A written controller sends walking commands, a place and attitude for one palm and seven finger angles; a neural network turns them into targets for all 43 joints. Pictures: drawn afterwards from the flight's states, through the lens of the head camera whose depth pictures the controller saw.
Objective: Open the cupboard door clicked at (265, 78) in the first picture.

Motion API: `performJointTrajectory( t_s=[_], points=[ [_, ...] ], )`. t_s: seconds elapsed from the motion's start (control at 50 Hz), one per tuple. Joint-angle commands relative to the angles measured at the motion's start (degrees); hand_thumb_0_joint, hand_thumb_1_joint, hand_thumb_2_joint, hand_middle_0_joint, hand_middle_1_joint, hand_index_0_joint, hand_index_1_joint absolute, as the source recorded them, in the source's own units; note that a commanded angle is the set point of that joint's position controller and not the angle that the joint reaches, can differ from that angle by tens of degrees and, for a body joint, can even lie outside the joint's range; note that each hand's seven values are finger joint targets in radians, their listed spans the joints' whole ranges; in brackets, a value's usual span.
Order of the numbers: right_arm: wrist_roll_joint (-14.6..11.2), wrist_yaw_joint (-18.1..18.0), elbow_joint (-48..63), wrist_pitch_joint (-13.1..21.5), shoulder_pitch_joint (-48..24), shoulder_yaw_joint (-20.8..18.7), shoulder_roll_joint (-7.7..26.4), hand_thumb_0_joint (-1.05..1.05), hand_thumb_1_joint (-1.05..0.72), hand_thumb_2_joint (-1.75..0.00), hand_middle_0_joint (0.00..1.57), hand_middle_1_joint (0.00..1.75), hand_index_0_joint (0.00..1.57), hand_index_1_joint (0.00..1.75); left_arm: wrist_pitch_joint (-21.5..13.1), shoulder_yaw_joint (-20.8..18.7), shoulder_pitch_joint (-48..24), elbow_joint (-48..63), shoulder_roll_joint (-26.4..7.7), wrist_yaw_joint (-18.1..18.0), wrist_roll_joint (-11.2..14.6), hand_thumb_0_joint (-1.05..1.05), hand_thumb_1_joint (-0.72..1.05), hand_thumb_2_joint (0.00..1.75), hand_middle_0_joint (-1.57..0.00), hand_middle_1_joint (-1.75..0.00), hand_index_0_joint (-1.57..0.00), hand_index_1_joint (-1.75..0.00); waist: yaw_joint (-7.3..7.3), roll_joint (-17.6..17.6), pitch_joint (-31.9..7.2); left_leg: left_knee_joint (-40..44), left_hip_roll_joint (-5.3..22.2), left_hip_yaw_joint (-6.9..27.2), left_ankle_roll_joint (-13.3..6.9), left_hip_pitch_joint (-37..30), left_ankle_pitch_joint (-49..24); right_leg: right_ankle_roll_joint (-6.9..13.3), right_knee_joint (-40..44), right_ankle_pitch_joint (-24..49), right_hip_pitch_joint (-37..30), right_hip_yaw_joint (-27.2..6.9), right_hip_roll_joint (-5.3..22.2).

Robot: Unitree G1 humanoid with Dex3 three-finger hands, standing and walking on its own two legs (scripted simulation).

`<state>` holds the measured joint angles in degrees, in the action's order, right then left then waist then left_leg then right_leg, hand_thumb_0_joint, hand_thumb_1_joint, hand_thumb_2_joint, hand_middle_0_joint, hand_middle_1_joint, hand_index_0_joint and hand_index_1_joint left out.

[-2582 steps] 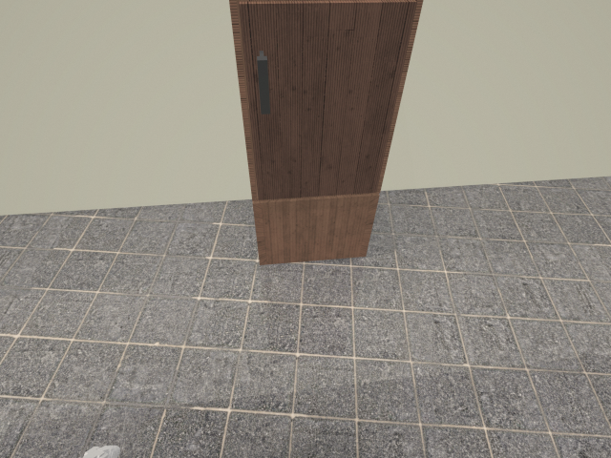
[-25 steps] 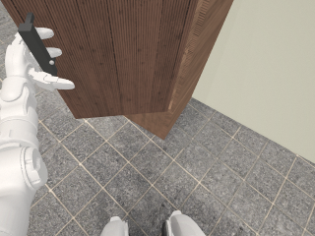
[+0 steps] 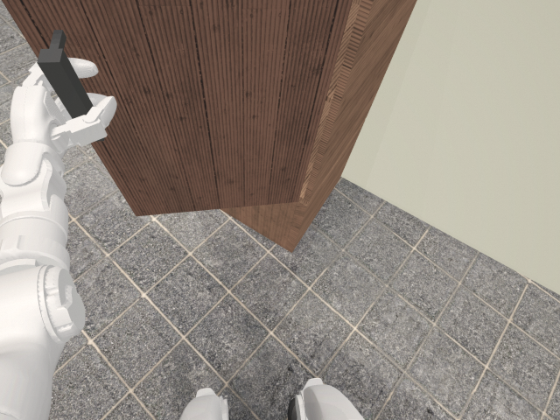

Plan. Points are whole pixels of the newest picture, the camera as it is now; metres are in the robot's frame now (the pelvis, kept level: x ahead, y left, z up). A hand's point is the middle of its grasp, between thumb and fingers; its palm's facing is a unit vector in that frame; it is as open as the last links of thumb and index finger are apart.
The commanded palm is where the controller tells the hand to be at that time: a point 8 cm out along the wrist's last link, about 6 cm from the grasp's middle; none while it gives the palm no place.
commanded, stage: close the thumb around the handle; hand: left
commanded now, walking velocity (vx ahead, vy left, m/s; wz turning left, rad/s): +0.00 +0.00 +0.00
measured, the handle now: (78, 89) +0.56 +0.23 +0.10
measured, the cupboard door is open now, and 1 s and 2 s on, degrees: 40 65 81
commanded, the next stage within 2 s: pull the door open along its arc in 0.18 s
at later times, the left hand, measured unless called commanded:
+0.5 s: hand (93, 121) +0.50 +0.21 +0.10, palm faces +0.04 -1.00 -0.01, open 5.8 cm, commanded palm +0.46 +0.25 +0.10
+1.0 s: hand (135, 210) +0.37 +0.14 +0.10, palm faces +0.40 -0.91 +0.05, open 6.2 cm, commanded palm +0.31 +0.20 +0.10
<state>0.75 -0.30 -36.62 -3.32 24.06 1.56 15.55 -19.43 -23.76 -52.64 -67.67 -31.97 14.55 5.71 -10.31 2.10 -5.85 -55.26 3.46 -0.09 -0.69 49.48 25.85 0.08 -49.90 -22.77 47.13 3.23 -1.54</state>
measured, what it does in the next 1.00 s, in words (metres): stands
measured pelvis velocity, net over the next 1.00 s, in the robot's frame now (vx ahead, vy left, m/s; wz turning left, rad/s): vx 0.01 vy -0.01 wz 0.02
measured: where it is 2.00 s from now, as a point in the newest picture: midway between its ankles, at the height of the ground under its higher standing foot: outside the picture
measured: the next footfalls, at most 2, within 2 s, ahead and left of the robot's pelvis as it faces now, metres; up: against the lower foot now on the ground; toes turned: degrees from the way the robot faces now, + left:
none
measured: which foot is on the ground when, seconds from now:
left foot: down 0.00-1.00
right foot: down 0.00-1.00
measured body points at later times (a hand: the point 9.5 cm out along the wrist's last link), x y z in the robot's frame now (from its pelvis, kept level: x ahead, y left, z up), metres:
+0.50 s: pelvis +0.00 +0.00 +0.00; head +0.11 +0.01 +0.44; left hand +0.50 +0.26 +0.10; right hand -0.01 -0.27 -0.11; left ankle +0.00 +0.11 -0.68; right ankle +0.00 -0.12 -0.68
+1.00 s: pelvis +0.01 -0.01 +0.02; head +0.04 -0.02 +0.47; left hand +0.34 +0.19 +0.10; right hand +0.17 -0.24 -0.08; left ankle +0.00 +0.11 -0.68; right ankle +0.00 -0.12 -0.68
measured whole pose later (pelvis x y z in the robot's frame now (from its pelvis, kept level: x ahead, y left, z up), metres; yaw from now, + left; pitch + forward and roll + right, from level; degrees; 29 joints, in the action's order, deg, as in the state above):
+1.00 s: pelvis +0.01 -0.01 +0.02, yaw +1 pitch +10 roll -1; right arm 2.1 1.0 -32.2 -2.5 11.8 0.0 11.4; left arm -12.5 -7.3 -11.0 -19.2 -0.8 -19.5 3.1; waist -1.6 1.8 -7.6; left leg -47.4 2.0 -1.4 0.1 33.6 24.2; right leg 0.6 -46.0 -23.2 33.2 1.9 -0.3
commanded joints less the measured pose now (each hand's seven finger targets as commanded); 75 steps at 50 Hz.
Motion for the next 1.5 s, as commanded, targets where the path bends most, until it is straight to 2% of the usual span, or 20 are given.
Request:
performJointTrajectory(
  t_s=[0.0,0.06,0.16,0.22,0.26,0.28,0.44,0.54,0.68,0.7,0.72,0.76,0.9,0.94,1.0,1.04,1.12,1.22,1.42,1.48],
  points=[
    [-0.3,-1.0,2.0,0.7,9.6,-3.3,10.7,0.00,-0.90,-0.90,0.20,0.30,0.20,0.30,-3.5,-0.8,-27.5,10.3,-14.4,0.2,0.6,0.00,0.90,0.90,-0.40,-1.35,-0.40,-1.35,-1.55,5.6,-23.3,5.1,-2.0,2.8,-0.8,-18.5,-22.1,0.5,4.6,18.7,-8.4,-1.3,-2.0],
    [-0.1,-1.2,2.0,1.0,10.0,-3.4,10.7,0.00,-0.90,-0.90,0.20,0.30,0.20,0.30,-4.2,-1.3,-29.1,12.6,-15.6,0.2,0.1,0.00,0.90,0.90,-0.40,-1.35,-0.40,-1.35,-0.95,8.9,-26.9,4.9,-1.9,3.2,-0.5,-21.2,-24.4,0.7,4.0,19.4,-8.2,-1.2,-1.8],
    [0.0,-1.1,1.8,1.2,9.9,-3.4,10.7,0.00,-0.90,-0.90,0.20,0.30,0.20,0.30,-4.3,-0.5,-29.4,12.0,-13.9,0.2,0.7,0.00,0.90,0.90,-0.40,-1.35,-0.40,-1.35,-1.57,7.3,-26.4,4.6,-1.7,3.4,-0.5,-21.5,-24.5,0.5,4.1,19.3,-7.4,-1.0,-2.0],
    [-0.1,-1.0,2.2,1.1,9.8,-3.3,10.7,0.00,-0.90,-0.90,0.20,0.30,0.20,0.30,-4.4,-1.1,-27.5,12.6,-14.8,0.4,0.5,0.00,0.90,0.90,-0.40,-1.35,-0.40,-1.35,-0.52,8.4,-27.3,4.9,-1.9,3.3,-0.3,-21.5,-25.2,0.8,3.8,20.0,-8.7,-1.0,-2.0],
    [-0.1,-1.0,1.9,1.1,9.9,-3.4,10.6,0.00,-0.90,-0.90,0.20,0.30,0.20,0.30,-4.2,-0.1,-28.0,11.4,-13.2,0.3,0.7,0.00,0.90,0.90,-0.40,-1.35,-0.40,-1.35,-1.51,7.0,-25.9,4.6,-1.7,3.3,-0.5,-21.2,-25.4,0.6,4.0,20.2,-7.5,-1.0,-2.0],
    [-0.1,-1.1,1.8,1.0,10.1,-3.4,11.0,0.00,-0.90,-0.90,0.20,0.30,0.20,0.30,-4.0,-2.9,-27.2,10.5,-16.8,0.2,0.5,0.00,0.90,0.90,-0.40,-1.35,-0.40,-1.35,-0.77,6.3,-25.3,4.6,-1.8,3.0,-0.6,-19.5,-23.9,0.5,4.2,19.7,-8.6,-1.3,-2.0],
    [-0.6,-0.6,4.9,0.4,8.5,-3.7,10.3,0.00,-0.90,-0.90,0.20,0.30,0.20,0.30,-3.8,-2.6,-14.4,17.0,-13.5,1.6,2.5,0.00,0.90,0.90,-0.40,-1.35,-0.40,-1.35,2.83,6.2,-28.3,6.0,-2.1,1.9,-0.5,-21.2,-28.4,1.0,3.8,24.4,-14.3,-0.9,-2.1],
    [-1.4,-0.1,7.4,0.1,6.0,-4.4,9.8,0.00,-0.90,-0.90,0.20,0.30,0.20,0.30,-2.8,-2.2,-1.3,26.1,-10.3,1.2,4.4,0.00,0.90,0.90,-0.40,-1.35,-0.40,-1.35,5.46,5.0,-28.0,7.6,-2.1,0.9,-0.5,-22.3,-31.4,1.1,4.4,27.3,-18.4,-0.7,-2.1],
    [-2.6,0.4,11.0,1.2,0.2,-4.5,8.0,0.00,-0.90,-0.90,0.20,0.30,0.20,0.30,-0.8,-0.3,21.4,41.5,-2.8,-0.4,7.8,0.00,0.90,0.90,-0.40,-1.35,-0.40,-1.35,8.42,1.7,-21.9,10.9,-2.4,-0.8,-0.6,-21.3,-32.1,0.8,6.1,31.4,-24.6,-0.6,-1.4],
    [-2.5,0.4,11.5,1.7,-1.6,-4.6,6.6,0.00,-0.90,-0.90,0.20,0.30,0.20,0.30,-0.3,-5.5,22.1,45.2,-1.5,-5.9,10.5,0.00,0.90,0.90,-0.40,-1.35,-0.40,-1.35,11.69,-0.4,-21.1,11.5,-2.9,-1.1,-0.2,-19.1,-29.7,0.6,6.8,30.3,-25.7,-0.1,-1.5],
    [-2.3,0.6,11.8,2.4,-3.2,-4.5,5.9,0.00,-0.90,-0.90,0.20,0.30,0.20,0.30,0.5,-4.4,24.3,47.5,2.4,-10.6,10.8,0.00,0.90,0.90,-0.40,-1.35,-0.40,-1.35,11.84,0.1,-20.2,12.3,-3.3,-1.4,0.3,-18.8,-27.7,0.6,7.1,29.2,-26.3,0.1,-1.4],
    [-1.9,1.0,11.4,3.3,-4.7,-4.4,5.1,0.00,-0.90,-0.90,0.20,0.30,0.20,0.30,1.3,-3.2,30.0,50.9,6.3,-17.9,8.5,0.00,0.90,0.90,-0.40,-1.35,-0.40,-1.35,12.07,0.4,-17.8,13.0,-3.4,-1.7,0.7,-18.4,-26.1,0.8,7.0,27.8,-26.4,0.4,-1.2],
    [1.0,0.9,10.6,2.8,-9.9,-4.2,3.2,0.00,-0.90,-0.90,0.20,0.30,0.20,0.30,3.4,6.7,30.3,60.9,17.6,-36.9,-2.1,0.00,0.90,0.90,-0.40,-1.35,-0.40,-1.35,11.33,-1.2,-16.7,13.3,-3.6,-1.3,0.9,-20.6,-22.5,1.0,7.8,24.0,-26.6,-0.5,0.4],
    [1.6,0.4,10.4,2.3,-11.2,-4.1,2.9,0.00,-0.90,-0.90,0.20,0.30,0.20,0.30,4.3,9.4,30.9,60.6,20.1,-40.6,-4.2,0.00,0.90,0.90,-0.40,-1.35,-0.40,-1.35,10.63,-5.6,-15.3,13.4,-3.5,-0.9,0.7,-20.2,-20.5,0.9,9.1,22.4,-27.0,-0.8,0.7],
    [1.9,-0.3,10.4,1.8,-13.1,-3.9,2.3,0.00,-0.90,-0.90,0.20,0.30,0.20,0.30,4.8,14.2,29.8,63.1,23.4,-41.5,-6.2,0.00,0.90,0.90,-0.40,-1.35,-0.40,-1.35,10.17,-2.9,-15.0,13.8,-3.7,-1.3,0.6,-22.0,-18.5,0.9,10.2,21.4,-26.8,-1.6,1.3],
    [2.1,-0.8,10.5,1.6,-13.7,-3.9,2.1,0.00,-0.90,-0.90,0.20,0.30,0.20,0.30,4.8,16.9,31.2,64.1,25.3,-40.9,-6.4,0.00,0.90,0.90,-0.40,-1.35,-0.40,-1.35,9.56,-4.7,-14.7,13.8,-3.7,-1.2,0.4,-22.4,-18.0,0.8,11.2,21.3,-27.4,-1.9,1.5],
    [2.1,-0.9,10.9,1.9,-15.3,-3.6,1.3,0.00,-0.90,-0.90,0.20,0.30,0.20,0.30,4.4,21.6,36.0,67.5,29.8,-40.0,-5.8,0.00,0.90,0.90,-0.40,-1.35,-0.40,-1.35,10.36,-2.0,-13.4,14.3,-3.8,-1.2,0.6,-24.2,-18.5,1.1,11.3,22.2,-27.8,-1.5,1.7],
    [2.2,-0.8,12.3,2.6,-16.7,-3.5,1.0,0.00,-0.90,-0.90,0.20,0.30,0.20,0.30,5.1,26.3,44.3,73.0,33.5,-40.9,-5.9,0.00,0.90,0.90,-0.40,-1.35,-0.40,-1.35,10.63,-4.8,-12.7,14.5,-3.9,-1.0,0.5,-24.6,-17.8,0.7,12.0,22.6,-29.1,-1.8,2.2],
    [2.8,-0.3,13.1,4.2,-18.1,-3.4,0.1,0.00,-0.90,-0.90,0.20,0.30,0.20,0.30,7.9,37.1,53.1,79.6,41.2,-46.6,-11.5,0.00,0.90,0.90,-0.40,-1.35,-0.40,-1.35,9.87,-7.4,-9.7,13.0,-4.2,-0.3,0.2,-24.0,-15.2,0.6,12.3,18.3,-26.2,-2.1,2.8],
    [3.1,-1.1,11.5,4.0,-18.9,-3.2,-0.1,0.00,-0.90,-0.90,0.20,0.30,0.20,0.30,8.0,34.5,44.7,78.1,38.4,-47.8,-12.0,0.00,0.83,0.87,-0.40,-1.34,-0.40,-1.34,9.38,-6.3,-9.2,12.0,-4.5,0.0,0.1,-23.0,-13.0,0.5,12.6,14.8,-24.0,-3.1,3.3]
  ],
)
